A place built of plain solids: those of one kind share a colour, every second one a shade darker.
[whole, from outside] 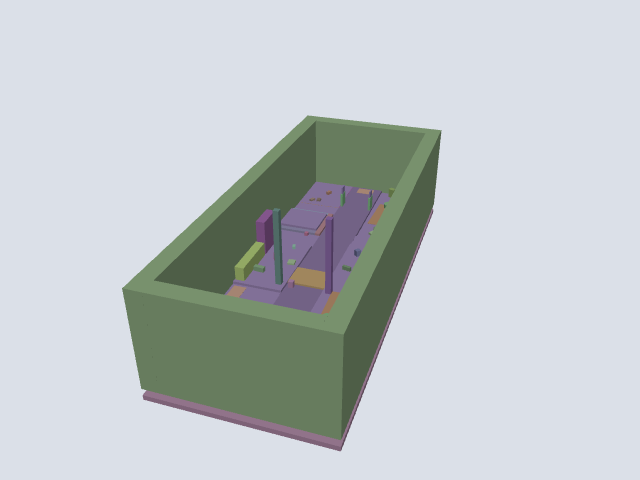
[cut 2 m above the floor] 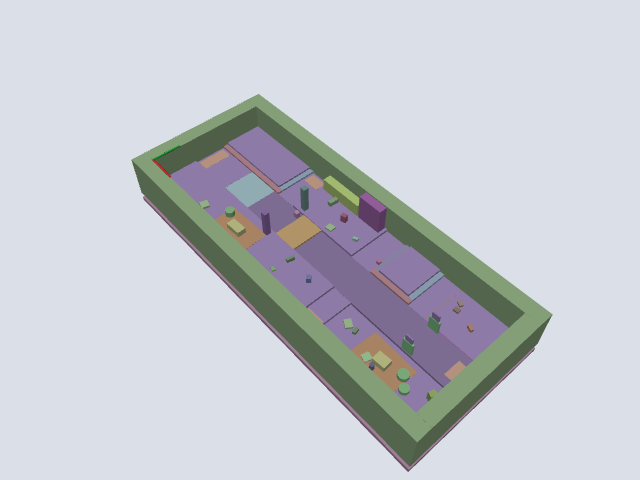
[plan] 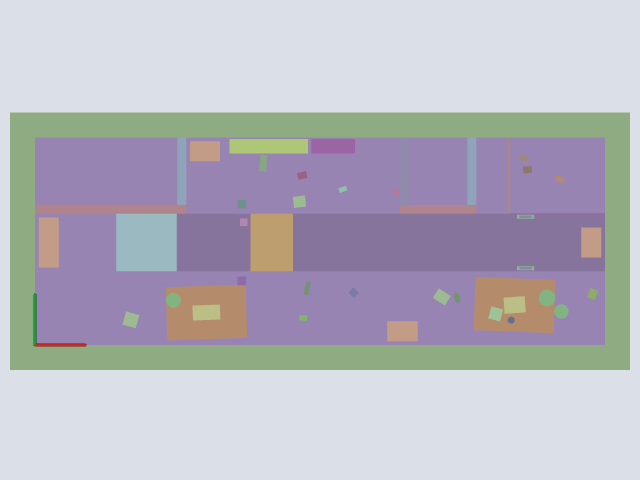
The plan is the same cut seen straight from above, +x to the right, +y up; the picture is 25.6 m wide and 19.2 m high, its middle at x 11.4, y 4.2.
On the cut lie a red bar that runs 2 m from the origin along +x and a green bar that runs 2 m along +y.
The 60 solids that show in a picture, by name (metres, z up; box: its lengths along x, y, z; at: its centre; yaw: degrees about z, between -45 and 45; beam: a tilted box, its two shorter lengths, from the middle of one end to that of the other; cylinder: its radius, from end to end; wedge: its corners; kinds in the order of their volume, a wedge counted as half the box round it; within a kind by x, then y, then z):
{
 "wall_1": {"box": [1.0, 8.3, 6.0], "at": [-0.5, 4.15, 2.0]},
 "wall_2": {"box": [24.8, 1.0, 6.0], "at": [11.4, -0.5, 2.0]},
 "wall_3": {"box": [24.8, 1.0, 6.0], "at": [11.4, 8.8, 2.0]},
 "wall_4": {"box": [1.0, 8.3, 6.0], "at": [23.3, 4.15, 2.0]},
 "floor_1": {"box": [3.25, 2.3, 1.0], "at": [1.62, 4.1, -0.5]},
 "floor_2": {"box": [5.69, 2.69, 1.24], "at": [2.85, 6.96, -0.38]},
 "floor_3": {"box": [1.5, 3.05, 1.0], "at": [6.8, 6.78, -0.5]},
 "floor_4": {"box": [14.0, 2.95, 1.16], "at": [7.0, 1.48, -0.42]},
 "floor_5": {"box": [5.45, 3.05, 1.16], "at": [10.28, 6.78, -0.42]},
 "floor_6": {"box": [1.6, 3.05, 1.0], "at": [13.8, 6.78, -0.5]},
 "floor_7": {"box": [17.13, 2.3, 1.0], "at": [14.23, 4.1, -0.5]},
 "floor_8": {"box": [1.4, 2.95, 1.0], "at": [14.7, 1.48, -0.5]},
 "floor_9": {"box": [2.35, 2.7, 1.3], "at": [16.12, 6.95, -0.35]},
 "floor_10": {"box": [1.3, 3.05, 1.0], "at": [18.3, 6.78, -0.5]},
 "floor_11": {"box": [7.4, 2.95, 0.84], "at": [19.1, 1.48, -0.58]},
 "floor_12": {"box": [3.85, 3.05, 1.0], "at": [20.88, 6.78, -0.5]},
 "floor_base_1": {"box": [24.8, 10.3, 0.3], "at": [11.4, 4.15, -1.57]},
 "floor_bed_cover_1": {"box": [2.42, 2.3, 0.95], "at": [4.46, 4.1, -0.47]},
 "step_terS_tread_1": {"box": [6.05, 0.36, 1.12], "at": [3.02, 5.43, -0.44]},
 "step_terS_tread_2": {"box": [3.05, 0.35, 1.15], "at": [16.12, 5.42, -0.42]},
 "tall_1": {"box": [1.75, 0.58, 2.25], "at": [11.93, 7.95, 1.28]},
 "step_terE_tread_1": {"box": [0.36, 2.69, 1.12], "at": [5.87, 6.96, -0.44]},
 "step_terE_tread_2": {"box": [0.35, 2.7, 1.15], "at": [17.48, 6.95, -0.42]},
 "counter_1": {"box": [3.14, 0.58, 0.89], "at": [9.35, 7.95, 0.6]},
 "step_terW_tread_1": {"box": [0.35, 2.7, 1.15], "at": [14.78, 6.95, -0.42]},
 "low_rug_1": {"box": [3.2, 2.13, 0.06], "at": [6.86, 1.3, 0.14], "yaw": 1.8},
 "low_rug_2": {"box": [3.2, 2.13, 0.07], "at": [19.18, 1.6, -0.18], "yaw": -2.2},
 "step_hump_1": {"box": [1.7, 2.3, 0.17], "at": [9.47, 4.1, 0.04]},
 "column_a0a_1": {"box": [0.35, 0.35, 4.84], "at": [8.27, 2.56, 2.58]},
 "column_a0b_1": {"box": [0.35, 0.35, 4.84], "at": [8.27, 5.63, 2.58]},
 "low_1": {"box": [1.1, 0.6, 0.39], "at": [6.86, 1.3, 0.37], "yaw": 2.1},
 "low_2": {"box": [0.85, 0.65, 0.39], "at": [19.18, 1.6, 0.05], "yaw": 4.1},
 "pouf_1": {"cylinder": 0.3, "from": [5.54, 1.79, 0.17], "to": [5.54, 1.79, 0.57]},
 "pouf_2": {"cylinder": 0.33, "from": [20.48, 1.88, -0.14], "to": [20.48, 1.88, 0.15]},
 "pouf_3": {"cylinder": 0.29, "from": [21.05, 1.34, -0.15], "to": [21.05, 1.34, 0.14]},
 "low_mat_1": {"box": [0.8, 2.0, 0.06], "at": [0.55, 4.1, -0.02]},
 "low_mat_2": {"box": [1.2, 0.8, 0.06], "at": [6.8, 7.75, -0.02]},
 "low_mat_3": {"box": [1.22, 0.8, 0.06], "at": [14.7, 0.55, -0.02]},
 "low_mat_4": {"box": [0.8, 1.2, 0.06], "at": [22.25, 4.1, -0.02]},
 "neck_1": {"box": [0.7, 0.16, 0.95], "at": [19.62, 3.07, 0.47]},
 "neck_2": {"box": [0.7, 0.16, 0.95], "at": [19.62, 5.13, 0.47]},
 "cushion_1": {"box": [0.55, 0.55, 0.2], "at": [3.84, 1.01, 0.21], "yaw": -15.7},
 "cushion_2": {"box": [0.49, 0.45, 0.16], "at": [10.58, 5.73, 0.19], "yaw": 6.5},
 "cushion_3": {"box": [0.57, 0.45, 0.19], "at": [16.27, 1.92, -0.12], "yaw": -33.1},
 "toolbox_1": {"box": [0.28, 0.66, 0.31], "at": [9.13, 7.27, 0.32], "yaw": -4.8},
 "toolbox_2": {"box": [0.19, 0.52, 0.25], "at": [10.89, 2.26, 0.28], "yaw": -12.2},
 "toolbox_3": {"box": [0.21, 0.4, 0.2], "at": [16.88, 1.9, -0.06], "yaw": 12.8},
 "bin_1": {"box": [0.33, 0.4, 0.66], "at": [22.31, 2.04, 0.17], "yaw": -19.7},
 "backpack_1": {"box": [0.37, 0.28, 0.53], "at": [10.69, 6.78, 0.42], "yaw": 13.5},
 "neck_plant_1": {"box": [0.5, 0.1, 0.46], "at": [19.62, 3.07, 1.18]},
 "neck_plant_2": {"box": [0.5, 0.1, 0.51], "at": [19.62, 5.13, 1.21]},
 "cable_reel_1": {"box": [0.32, 0.3, 0.4], "at": [12.75, 2.09, 0.36], "yaw": -43.2},
 "edge_backpack_1": {"box": [0.3, 0.3, 0.41], "at": [8.35, 4.91, 0.2]},
 "parcel_1": {"box": [0.37, 0.23, 0.19], "at": [19.55, 7.48, 0.04], "yaw": -27.2},
 "parcel_2": {"box": [0.35, 0.28, 0.18], "at": [19.7, 7.01, 0.04], "yaw": 4.1},
 "hose_coil_1": {"box": [0.49, 0.5, 0.13], "at": [18.43, 1.24, -0.13], "yaw": -15.3},
 "dumbbell_1": {"box": [0.38, 0.21, 0.21], "at": [20.98, 6.63, 0.1], "yaw": -22.7},
 "shoes_1": {"box": [0.31, 0.22, 0.13], "at": [10.73, 1.08, 0.17], "yaw": -7.4},
 "low_stripS_1": {"box": [3.85, 0.04, 0.05], "at": [20.88, 5.25, -0.02]},
 "low_stripW_1": {"box": [0.04, 3.05, 0.05], "at": [18.95, 6.78, -0.02]}
}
